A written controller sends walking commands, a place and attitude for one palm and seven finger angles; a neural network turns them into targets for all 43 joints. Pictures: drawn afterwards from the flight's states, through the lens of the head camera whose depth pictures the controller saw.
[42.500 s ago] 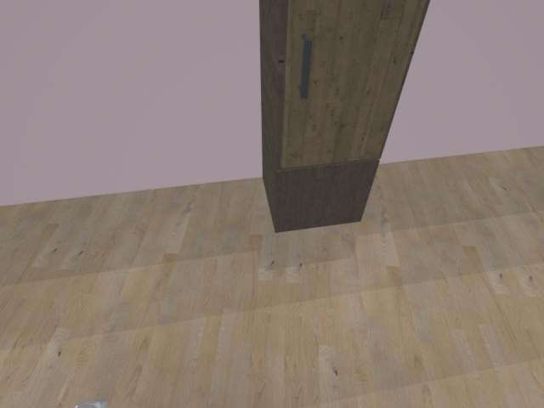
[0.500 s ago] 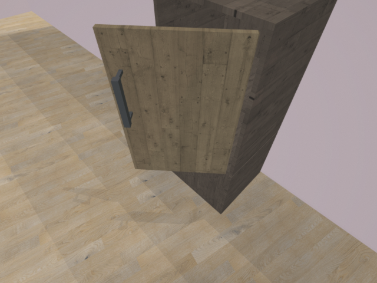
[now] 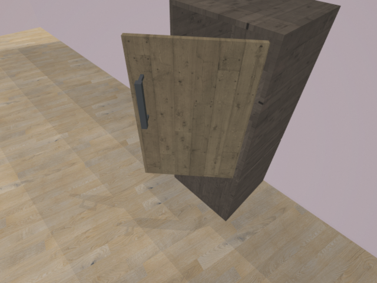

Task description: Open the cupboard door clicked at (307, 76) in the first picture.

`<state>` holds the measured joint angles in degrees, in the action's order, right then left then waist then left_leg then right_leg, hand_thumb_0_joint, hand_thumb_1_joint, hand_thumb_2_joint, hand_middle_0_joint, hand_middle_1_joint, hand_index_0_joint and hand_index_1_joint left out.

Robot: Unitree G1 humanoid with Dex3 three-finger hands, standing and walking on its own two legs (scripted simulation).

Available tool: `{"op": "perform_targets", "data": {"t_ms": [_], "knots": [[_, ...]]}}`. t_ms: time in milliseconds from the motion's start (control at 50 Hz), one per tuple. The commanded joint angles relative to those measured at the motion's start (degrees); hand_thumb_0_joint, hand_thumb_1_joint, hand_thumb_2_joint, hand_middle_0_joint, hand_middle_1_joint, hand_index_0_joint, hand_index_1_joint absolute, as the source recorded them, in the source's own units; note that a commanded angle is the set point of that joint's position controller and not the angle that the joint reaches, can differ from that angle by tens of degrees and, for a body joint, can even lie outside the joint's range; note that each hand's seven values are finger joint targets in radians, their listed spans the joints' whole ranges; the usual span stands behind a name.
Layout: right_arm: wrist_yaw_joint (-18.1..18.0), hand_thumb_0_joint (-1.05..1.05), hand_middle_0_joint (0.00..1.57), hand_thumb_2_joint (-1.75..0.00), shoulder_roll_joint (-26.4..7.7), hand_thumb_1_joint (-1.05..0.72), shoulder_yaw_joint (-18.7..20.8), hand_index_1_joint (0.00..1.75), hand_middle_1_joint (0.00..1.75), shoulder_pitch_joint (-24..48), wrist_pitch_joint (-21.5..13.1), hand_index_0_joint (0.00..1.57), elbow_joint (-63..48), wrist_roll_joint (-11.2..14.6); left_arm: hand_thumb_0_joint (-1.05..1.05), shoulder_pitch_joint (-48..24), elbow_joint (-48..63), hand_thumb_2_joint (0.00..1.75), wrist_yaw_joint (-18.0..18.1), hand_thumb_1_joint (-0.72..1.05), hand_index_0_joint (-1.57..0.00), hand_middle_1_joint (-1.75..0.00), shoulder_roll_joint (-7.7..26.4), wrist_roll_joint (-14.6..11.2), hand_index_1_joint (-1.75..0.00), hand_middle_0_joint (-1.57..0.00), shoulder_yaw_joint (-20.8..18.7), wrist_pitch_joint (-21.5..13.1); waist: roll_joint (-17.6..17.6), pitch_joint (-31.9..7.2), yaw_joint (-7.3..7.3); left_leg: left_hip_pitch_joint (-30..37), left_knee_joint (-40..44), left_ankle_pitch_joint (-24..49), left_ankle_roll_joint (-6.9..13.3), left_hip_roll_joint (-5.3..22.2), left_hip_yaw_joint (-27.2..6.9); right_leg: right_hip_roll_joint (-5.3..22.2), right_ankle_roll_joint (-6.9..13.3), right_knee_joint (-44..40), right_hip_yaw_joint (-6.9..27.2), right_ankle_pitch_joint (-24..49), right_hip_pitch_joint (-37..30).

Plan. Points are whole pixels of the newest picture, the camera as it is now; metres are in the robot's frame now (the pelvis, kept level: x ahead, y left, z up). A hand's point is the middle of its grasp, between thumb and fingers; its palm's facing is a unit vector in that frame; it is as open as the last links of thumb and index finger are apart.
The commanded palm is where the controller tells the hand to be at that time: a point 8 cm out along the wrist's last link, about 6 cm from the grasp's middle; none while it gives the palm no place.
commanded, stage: come to a stop and stand still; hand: left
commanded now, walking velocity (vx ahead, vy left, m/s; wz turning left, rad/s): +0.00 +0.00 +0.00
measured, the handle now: (143, 102) +0.60 +0.18 +0.05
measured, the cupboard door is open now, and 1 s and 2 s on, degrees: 41 41 41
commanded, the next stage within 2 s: look again from close up in 0.36 s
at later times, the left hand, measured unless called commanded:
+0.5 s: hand out of the picture -0.02 +0.14 -0.18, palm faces +0.03 -0.99 -0.14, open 7.4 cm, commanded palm none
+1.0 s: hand out of the picture -0.02 +0.14 -0.18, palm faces +0.04 -0.99 -0.15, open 7.4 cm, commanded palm none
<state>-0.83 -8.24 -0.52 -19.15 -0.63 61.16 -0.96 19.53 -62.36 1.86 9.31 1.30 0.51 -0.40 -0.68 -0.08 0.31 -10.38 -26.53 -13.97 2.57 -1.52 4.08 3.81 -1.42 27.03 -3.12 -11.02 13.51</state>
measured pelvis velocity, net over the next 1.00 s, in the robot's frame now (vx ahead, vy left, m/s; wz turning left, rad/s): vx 0.00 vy -0.02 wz -0.01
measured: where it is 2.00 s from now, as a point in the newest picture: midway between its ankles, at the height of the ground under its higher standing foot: outside the picture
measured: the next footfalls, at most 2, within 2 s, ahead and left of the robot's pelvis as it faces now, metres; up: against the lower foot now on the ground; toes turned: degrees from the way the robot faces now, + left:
none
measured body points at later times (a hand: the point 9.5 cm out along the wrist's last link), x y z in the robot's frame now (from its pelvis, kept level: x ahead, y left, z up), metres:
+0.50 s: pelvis +0.00 -0.01 +0.00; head -0.01 +0.00 +0.45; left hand -0.02 +0.19 -0.16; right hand -0.01 -0.22 -0.16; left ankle +0.01 +0.09 -0.74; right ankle +0.04 -0.14 -0.74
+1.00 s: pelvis +0.00 -0.02 +0.00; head +0.00 -0.01 +0.45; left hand -0.02 +0.19 -0.16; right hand -0.02 -0.22 -0.16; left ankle +0.01 +0.09 -0.74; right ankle +0.04 -0.14 -0.74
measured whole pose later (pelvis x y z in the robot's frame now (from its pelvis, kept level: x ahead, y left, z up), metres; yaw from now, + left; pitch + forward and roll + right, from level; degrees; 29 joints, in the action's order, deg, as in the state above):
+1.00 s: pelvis +0.00 -0.02 +0.00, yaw +0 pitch -2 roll +0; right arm -1.2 -6.1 -0.3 -18.5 -0.6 64.6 -0.7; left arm 19.4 -62.7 2.1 6.9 1.0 0.1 -1.0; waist -1.1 1.4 0.4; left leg -10.7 -25.4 -12.9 1.0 0.1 3.8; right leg 2.1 0.0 25.4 -3.5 -9.8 13.7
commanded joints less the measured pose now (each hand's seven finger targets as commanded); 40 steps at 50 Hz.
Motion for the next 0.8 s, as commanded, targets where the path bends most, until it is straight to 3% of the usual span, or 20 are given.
{"op": "perform_targets", "data": {"t_ms": [0, 200, 400, 500, 780], "knots": [[-0.5, 0.00, 0.20, -0.90, -6.3, -0.90, 1.4, 0.30, 0.30, -1.7, -1.3, 0.20, -1.6, 0.2, 0.00, 3.1, 1.6, 0.90, 0.2, 0.90, -0.20, -0.30, 3.6, -0.2, -0.30, -0.20, -0.6, -0.7, 1.3, 6.3, -0.12, -9.3, 11.2, -8.6, -0.2, 7.3, -9.1, 2.2, 2.7, -4.3, 4.0, -1.6, -1.9], [-0.6, 0.00, 0.20, -0.90, -4.8, -0.90, 1.3, 0.30, 0.30, -2.8, -1.2, 0.20, 0.3, 0.4, 0.00, 4.3, 0.8, 0.90, 0.4, 0.90, -0.20, -0.30, 2.5, -0.3, -0.30, -0.20, -0.6, -1.0, -0.7, 6.1, -0.26, -8.2, 10.0, -6.7, -0.4, 6.8, -7.8, 2.5, 2.8, -5.2, 4.9, -2.2, -1.1], [-0.7, 0.00, 0.20, -0.90, -3.4, -0.90, 1.1, 0.30, 0.30, -2.8, -1.2, 0.20, 1.5, 0.5, 0.00, 4.2, 0.5, 0.90, 0.6, 0.90, -0.20, -0.30, 2.1, -0.4, -0.30, -0.20, -0.7, -1.2, -0.1, 6.2, -0.27, -6.6, 8.4, -2.2, -0.9, 6.5, -6.5, 2.8, 3.0, -6.0, 5.5, -0.6, -0.7], [-0.8, 0.00, 0.20, -0.90, -3.2, -0.90, 1.1, 0.30, 0.30, -2.6, -1.2, 0.20, 1.8, 0.4, 0.00, 4.0, 0.7, 0.90, 0.6, 0.90, -0.20, -0.30, 2.0, -0.4, -0.30, -0.20, -0.9, -1.2, 0.8, 6.3, -0.20, -6.7, 8.7, -2.6, -1.1, 6.6, -6.5, 2.6, 3.0, -6.3, 5.5, -1.0, -0.7], [-0.7, 0.00, 0.20, -0.90, -2.7, -0.90, 1.2, 0.30, 0.30, -3.0, -0.9, 0.20, 2.2, 0.3, 0.00, 3.7, 1.2, 0.90, 0.5, 0.90, -0.20, -0.30, 2.2, -0.4, -0.30, -0.20, -1.1, -1.2, -0.8, 5.6, -0.20, -5.8, 8.6, -2.4, -1.2, 6.5, -6.1, 2.6, 3.1, -7.7, 5.7, -2.8, -0.7]]}}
